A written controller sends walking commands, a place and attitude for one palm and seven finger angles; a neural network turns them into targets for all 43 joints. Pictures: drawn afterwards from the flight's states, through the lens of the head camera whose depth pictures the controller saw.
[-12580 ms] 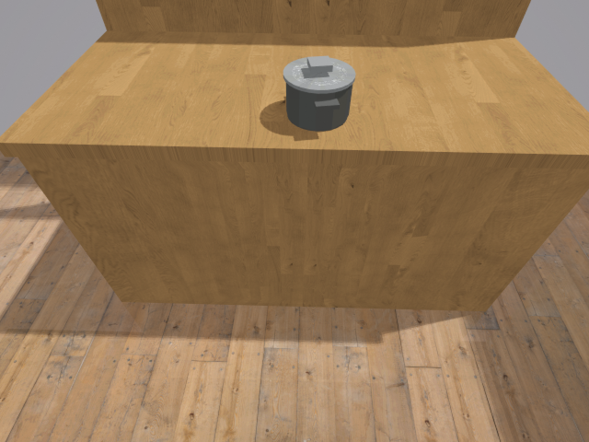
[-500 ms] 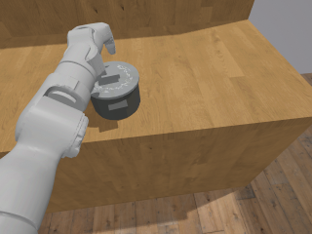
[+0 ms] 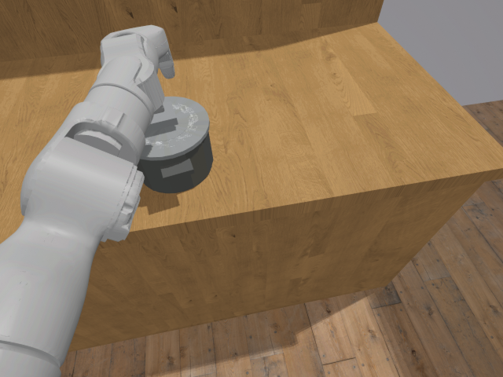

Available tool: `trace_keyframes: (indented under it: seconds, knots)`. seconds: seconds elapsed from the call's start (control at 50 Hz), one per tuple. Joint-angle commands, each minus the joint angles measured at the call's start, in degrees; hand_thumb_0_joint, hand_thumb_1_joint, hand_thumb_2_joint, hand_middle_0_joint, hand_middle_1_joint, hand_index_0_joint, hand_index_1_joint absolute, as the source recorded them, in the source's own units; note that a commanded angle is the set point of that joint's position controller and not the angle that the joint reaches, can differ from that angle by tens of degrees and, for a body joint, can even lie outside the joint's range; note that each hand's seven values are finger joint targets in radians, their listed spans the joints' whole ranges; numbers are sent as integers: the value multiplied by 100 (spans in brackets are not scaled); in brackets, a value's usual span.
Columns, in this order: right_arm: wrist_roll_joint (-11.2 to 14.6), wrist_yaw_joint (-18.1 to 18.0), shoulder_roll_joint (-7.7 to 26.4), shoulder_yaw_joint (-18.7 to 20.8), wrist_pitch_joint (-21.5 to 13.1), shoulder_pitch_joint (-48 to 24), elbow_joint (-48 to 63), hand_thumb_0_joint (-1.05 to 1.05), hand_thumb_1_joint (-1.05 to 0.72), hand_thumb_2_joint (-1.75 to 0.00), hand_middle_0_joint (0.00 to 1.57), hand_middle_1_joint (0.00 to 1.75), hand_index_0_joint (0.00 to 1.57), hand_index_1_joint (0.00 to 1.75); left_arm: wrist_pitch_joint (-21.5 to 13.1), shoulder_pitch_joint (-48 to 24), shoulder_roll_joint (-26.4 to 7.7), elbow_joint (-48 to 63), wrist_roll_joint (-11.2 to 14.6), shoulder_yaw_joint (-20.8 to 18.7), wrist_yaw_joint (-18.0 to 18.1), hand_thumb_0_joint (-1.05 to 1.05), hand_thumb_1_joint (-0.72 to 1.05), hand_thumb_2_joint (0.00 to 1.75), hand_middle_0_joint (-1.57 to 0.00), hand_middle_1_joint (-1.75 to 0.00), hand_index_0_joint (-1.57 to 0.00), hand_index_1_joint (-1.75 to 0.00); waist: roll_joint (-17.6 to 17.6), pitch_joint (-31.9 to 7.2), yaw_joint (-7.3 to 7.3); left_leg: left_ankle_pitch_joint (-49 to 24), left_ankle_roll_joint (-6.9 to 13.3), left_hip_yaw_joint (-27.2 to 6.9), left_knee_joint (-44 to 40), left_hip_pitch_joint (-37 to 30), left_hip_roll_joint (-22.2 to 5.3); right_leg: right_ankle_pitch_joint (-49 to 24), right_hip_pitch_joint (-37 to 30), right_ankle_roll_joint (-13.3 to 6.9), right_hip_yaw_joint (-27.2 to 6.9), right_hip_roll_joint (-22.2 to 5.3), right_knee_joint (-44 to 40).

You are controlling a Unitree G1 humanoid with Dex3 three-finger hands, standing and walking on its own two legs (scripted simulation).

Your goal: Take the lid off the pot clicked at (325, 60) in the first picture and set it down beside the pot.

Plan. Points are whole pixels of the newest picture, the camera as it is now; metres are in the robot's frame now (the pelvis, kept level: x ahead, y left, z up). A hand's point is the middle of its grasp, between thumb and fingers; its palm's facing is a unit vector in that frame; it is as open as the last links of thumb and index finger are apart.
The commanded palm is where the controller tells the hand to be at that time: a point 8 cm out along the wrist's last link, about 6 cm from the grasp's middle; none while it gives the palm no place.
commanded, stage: move the open hand above the knob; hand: left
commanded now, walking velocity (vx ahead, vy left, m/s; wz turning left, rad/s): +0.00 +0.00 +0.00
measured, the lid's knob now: (160, 115) +0.54 +0.09 +0.13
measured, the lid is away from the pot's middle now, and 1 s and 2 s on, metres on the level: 0.00 0.00 0.00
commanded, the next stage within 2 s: none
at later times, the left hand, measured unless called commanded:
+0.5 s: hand (142, 92) +0.50 +0.10 +0.20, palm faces -0.30 -0.08 -0.95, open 10.4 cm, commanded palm +0.52 +0.09 +0.26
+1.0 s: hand (150, 88) +0.51 +0.09 +0.20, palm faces -0.30 -0.08 -0.95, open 10.4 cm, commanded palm +0.52 +0.09 +0.26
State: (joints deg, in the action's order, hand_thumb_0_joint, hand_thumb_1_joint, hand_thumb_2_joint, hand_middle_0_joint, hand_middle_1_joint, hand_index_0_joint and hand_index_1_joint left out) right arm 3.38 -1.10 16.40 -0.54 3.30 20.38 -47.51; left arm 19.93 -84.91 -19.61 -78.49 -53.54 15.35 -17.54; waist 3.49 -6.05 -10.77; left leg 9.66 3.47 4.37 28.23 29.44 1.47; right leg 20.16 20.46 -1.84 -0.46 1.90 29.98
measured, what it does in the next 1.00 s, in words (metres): stands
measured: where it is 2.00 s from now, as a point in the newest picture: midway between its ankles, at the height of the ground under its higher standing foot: outside the picture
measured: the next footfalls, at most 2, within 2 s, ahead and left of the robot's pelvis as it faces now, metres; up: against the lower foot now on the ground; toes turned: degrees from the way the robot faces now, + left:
none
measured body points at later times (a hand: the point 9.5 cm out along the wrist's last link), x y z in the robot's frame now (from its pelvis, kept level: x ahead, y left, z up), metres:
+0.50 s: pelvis +0.00 +0.00 +0.00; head +0.04 -0.02 +0.45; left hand +0.51 +0.10 +0.26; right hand +0.04 -0.27 -0.14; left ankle +0.04 +0.09 -0.73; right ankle -0.07 -0.10 -0.73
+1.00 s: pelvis +0.01 -0.01 +0.00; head +0.05 -0.03 +0.45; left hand +0.52 +0.09 +0.26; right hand +0.00 -0.27 -0.14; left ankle +0.04 +0.09 -0.73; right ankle -0.07 -0.10 -0.73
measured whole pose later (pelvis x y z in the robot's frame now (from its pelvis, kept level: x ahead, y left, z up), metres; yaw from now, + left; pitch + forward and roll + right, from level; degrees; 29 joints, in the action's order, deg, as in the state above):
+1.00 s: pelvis +0.01 -0.01 +0.00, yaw +0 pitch +10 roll +0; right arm 3.4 -1.2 16.3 -0.3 4.2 19.4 -46.7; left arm 19.5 -82.4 -19.9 -74.8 -53.2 16.5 -19.4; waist 3.4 -6.0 -9.9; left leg 10.2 3.1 4.0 28.2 28.5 1.4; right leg 20.4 19.2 -2.3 -0.3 2.1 29.4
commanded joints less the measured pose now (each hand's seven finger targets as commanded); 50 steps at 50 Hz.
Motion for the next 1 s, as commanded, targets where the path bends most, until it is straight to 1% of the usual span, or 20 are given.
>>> trace_keyframes:
  seconds: [0.0, 0.04, 0.1, 0.18, 0.24, 0.26, 0.34, 0.4, 0.44, 0.5, 0.56, 0.62, 0.7, 0.72, 0.76, 0.82, 0.86, 0.92, 0.96, 0.98]
  knots:
    - [-29, -61, 899, 286, -178, 247, 500, 0, -90, -90, 20, 30, 20, 30, 12, -3413, -1090, 1169, -133, 46, 143, 0, -19, 113, -65, -39, -65, -39, -478, -2276, 15, -1587, 238, -488, 162, -2494, 114, -2538, 454, 23, -52, 183, -461]
    - [-29, -56, 886, 298, -180, 227, 500, 0, -90, -90, 20, 30, 20, 30, -33, -3420, -1135, 1242, -180, 62, 99, 0, -19, 113, -65, -39, -65, -39, -417, -2359, -12, -1568, 239, -521, 169, -2619, 105, -2447, 517, 33, -56, 198, -451]
    - [-47, -55, 869, 317, -202, 254, 564, 0, -90, -90, 20, 30, 20, 30, -140, -3245, -1156, 1484, -97, 7, 21, 0, -19, 113, -65, -39, -65, -39, -461, -2528, 79, -1931, 252, -485, 216, -2675, 110, -2781, 285, 18, -68, 167, -423]
    - [-16, -48, 872, 282, -124, 122, 561, 0, -90, -90, 20, 30, 20, 30, -16, -3063, -1213, 1285, -132, 11, 15, 0, -19, 113, -65, -39, -65, -39, -686, -2051, 47, -1570, 260, -418, 161, -2378, 138, -2683, 354, 58, -62, 179, -474]
    - [7, -27, 847, 282, -124, 55, 575, 0, -90, -90, 20, 30, 20, 30, -64, -3261, -947, 1470, -95, 192, 4, 0, -19, 113, -65, -39, -65, -39, -390, -2112, 6, -1718, 253, -479, 195, -2653, 110, -2621, 561, 37, -61, 180, -465]
    - [7, -30, 835, 288, -136, 55, 582, 0, -90, -90, 20, 30, 20, 30, -76, -3270, -884, 1508, -75, 217, -3, 0, -19, 113, -65, -39, -65, -39, -446, -2140, -9, -1762, 258, -516, 215, -2730, 110, -2587, 592, 42, -44, 192, -466]
    - [-9, -47, 827, 293, -151, -20, 621, 0, -90, -90, 20, 30, 20, 30, -159, -3360, -1138, 1697, -61, 80, -38, 0, -19, 113, -65, -39, -65, -39, -429, -2447, 25, -1823, 265, -496, 252, -2813, 120, -2738, 427, 42, -93, 148, -423]
    - [9, -38, 825, 281, -106, -19, 579, 0, -90, -90, 20, 30, 20, 30, -113, -3130, -845, 1457, -25, 214, -20, 0, -19, 113, -65, -39, -65, -39, -411, -2202, 23, -1831, 251, -497, 262, -2732, 98, -2661, 572, 26, -57, 144, -432]
    - [17, -36, 844, 262, -70, -68, 553, 0, -90, -90, 20, 30, 20, 30, -42, -3188, -782, 1342, -26, 243, 17, 0, -19, 113, -65, -39, -65, -39, -581, -2017, -45, -1701, 258, -516, 253, -2637, 109, -2596, 662, 52, -40, 169, -430]
    - [8, -71, 864, 246, -74, -63, 557, 0, -90, -90, 20, 30, 20, 30, -42, -3310, -1013, 1381, 31, 90, 13, 0, -19, 113, -65, -39, -65, -39, -578, -2211, -17, -1636, 268, -482, 251, -2559, 131, -2736, 470, 44, -79, 123, -424]
    - [22, -80, 828, 232, -78, -99, 524, 0, -90, -90, 20, 30, 20, 30, -4, -3400, -844, 1253, -91, 217, 61, 0, -19, 113, -65, -39, -65, -39, -496, -2151, -73, -1536, 248, -532, 233, -2639, 98, -2476, 685, 53, -54, 153, -420]
    - [-5, -120, 875, 228, -89, -52, 541, 0, -90, -90, 20, 30, 20, 30, -29, -3408, -1223, 1273, -81, -1, 62, 0, -19, 113, -65, -39, -65, -39, -683, -2322, -53, -1483, 267, -475, 220, -2445, 131, -2706, 376, 69, -104, 124, -415]
    - [7, -110, 842, 234, -91, 27, 519, 0, -90, -90, 20, 30, 20, 30, -25, -3327, -918, 1184, -96, 150, 55, 0, -19, 113, -65, -39, -65, -39, -488, -2289, -40, -1745, 251, -481, 263, -2536, 110, -2794, 491, 37, -66, 141, -397]
    - [1, -95, 854, 242, -84, 3, 534, 0, -90, -90, 20, 30, 20, 30, -38, -3386, -1032, 1293, -129, 102, 65, 0, -19, 113, -65, -39, -65, -39, -471, -2402, -25, -1749, 243, -501, 251, -2596, 109, -2742, 456, 47, -69, 159, -384]
    - [-8, -92, 844, 260, -92, 45, 533, 0, -90, -90, 20, 30, 20, 30, -35, -3364, -936, 1282, -142, 154, 57, 0, -19, 113, -65, -39, -65, -39, -498, -2361, -52, -1789, 250, -497, 272, -2638, 111, -2749, 517, 50, -57, 174, -387]
    - [-29, -95, 855, 262, -95, 42, 598, 0, -90, -90, 20, 30, 20, 30, -95, -3228, -1304, 1465, -111, -66, 16, 0, -19, 113, -65, -39, -65, -39, -561, -2564, 80, -1893, 263, -449, 254, -2528, 153, -3045, 142, 45, -107, 145, -366]
    - [-23, -104, 856, 257, -66, 87, 537, 0, -90, -90, 20, 30, 20, 30, -8, -3135, -1285, 1238, -184, -32, 29, 0, -19, 113, -65, -39, -65, -39, -614, -2293, 33, -1747, 262, -404, 219, -2382, 146, -2973, 220, 54, -94, 155, -420]
    - [-21, -64, 828, 270, -92, 29, 611, 0, -90, -90, 20, 30, 20, 30, -89, -3129, -1039, 1551, -102, 105, 4, 0, -19, 113, -65, -39, -65, -39, -425, -2385, 88, -2023, 259, -444, 244, -2623, 137, -3024, 271, 40, -76, 162, -400]
    - [-11, -82, 863, 276, -55, 64, 540, 0, -90, -90, 20, 30, 20, 30, 0, -2961, -1177, 1246, -145, 32, 4, 0, -19, 113, -65, -39, -65, -39, -689, -2113, 41, -1714, 271, -418, 187, -2414, 128, -2857, 303, 53, -76, 165, -454]
    - [-23, -76, 860, 271, -74, 61, 571, 0, -90, -90, 20, 30, 20, 30, -7, -3122, -1242, 1427, -107, -7, 10, 0, -19, 113, -65, -39, -65, -39, -659, -2186, 53, -1653, 273, -404, 169, -2408, 144, -2882, 218, 62, -83, 165, -454]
